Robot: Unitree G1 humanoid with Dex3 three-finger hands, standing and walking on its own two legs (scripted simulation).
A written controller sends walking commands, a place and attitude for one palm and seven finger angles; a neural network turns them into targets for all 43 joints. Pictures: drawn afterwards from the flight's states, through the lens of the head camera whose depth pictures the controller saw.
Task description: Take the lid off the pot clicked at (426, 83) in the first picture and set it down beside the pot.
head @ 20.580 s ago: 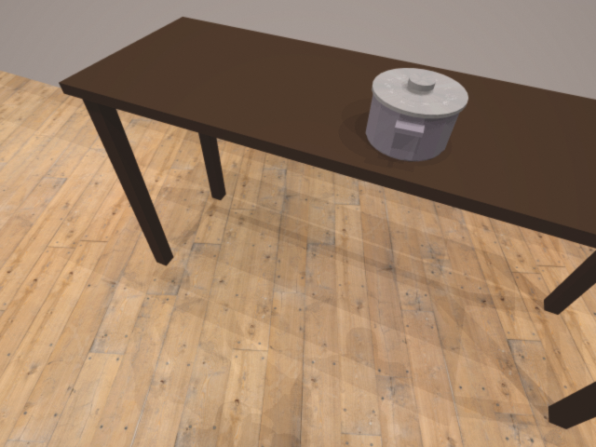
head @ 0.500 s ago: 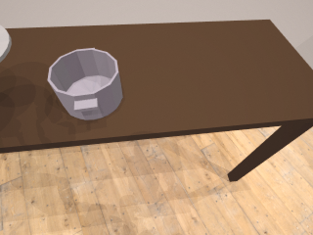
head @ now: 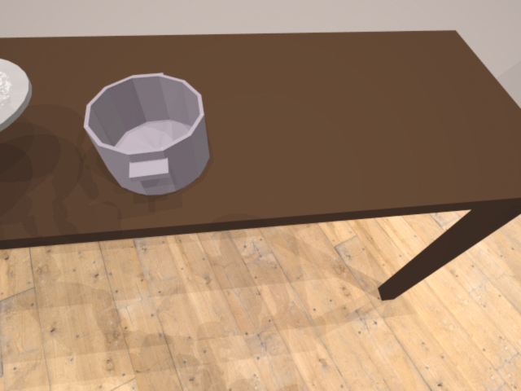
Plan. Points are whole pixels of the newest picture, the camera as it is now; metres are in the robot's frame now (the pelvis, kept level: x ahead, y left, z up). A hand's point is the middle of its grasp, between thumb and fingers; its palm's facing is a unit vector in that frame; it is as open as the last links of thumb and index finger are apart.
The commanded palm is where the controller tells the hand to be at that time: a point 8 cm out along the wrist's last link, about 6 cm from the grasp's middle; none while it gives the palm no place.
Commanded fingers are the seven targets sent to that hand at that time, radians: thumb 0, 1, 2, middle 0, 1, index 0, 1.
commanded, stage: lower the lid onto the table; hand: left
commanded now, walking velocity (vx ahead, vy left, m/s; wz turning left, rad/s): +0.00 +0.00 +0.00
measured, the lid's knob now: out of the picture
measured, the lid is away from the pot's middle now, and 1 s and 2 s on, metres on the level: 0.23 0.23 0.22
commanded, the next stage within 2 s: open the fingers wide in 1.82 s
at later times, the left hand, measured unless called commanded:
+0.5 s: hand out of the picture +0.47 +0.34 +0.18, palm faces -0.39 -0.25 -0.89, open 8.1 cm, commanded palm +0.51 +0.36 +0.25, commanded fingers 0.00 0.61 0.99 -0.79 -1.14 -0.78 -1.10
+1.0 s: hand out of the picture +0.47 +0.36 +0.15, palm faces -0.43 -0.27 -0.86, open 8.1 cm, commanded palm +0.51 +0.36 +0.22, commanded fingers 0.00 0.61 0.99 -0.79 -1.14 -0.78 -1.10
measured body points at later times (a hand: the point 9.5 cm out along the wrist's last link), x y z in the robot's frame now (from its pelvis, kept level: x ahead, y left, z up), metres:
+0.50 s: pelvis +0.00 +0.00 +0.00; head +0.08 +0.01 +0.44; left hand +0.49 +0.35 +0.24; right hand -0.03 -0.28 -0.12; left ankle -0.03 +0.09 -0.74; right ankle -0.04 -0.14 -0.74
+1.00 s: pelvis +0.00 +0.00 -0.01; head +0.09 +0.02 +0.43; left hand +0.49 +0.37 +0.20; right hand -0.03 -0.28 -0.12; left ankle -0.03 +0.09 -0.74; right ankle -0.04 -0.14 -0.74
